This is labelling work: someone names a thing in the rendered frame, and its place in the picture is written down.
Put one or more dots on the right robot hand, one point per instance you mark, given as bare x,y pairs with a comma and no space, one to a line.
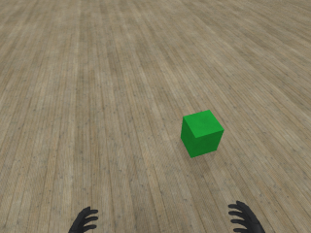
250,220

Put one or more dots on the carton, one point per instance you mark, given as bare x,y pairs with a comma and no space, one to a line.
201,133

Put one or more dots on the left robot hand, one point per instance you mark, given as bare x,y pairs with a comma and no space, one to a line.
82,219

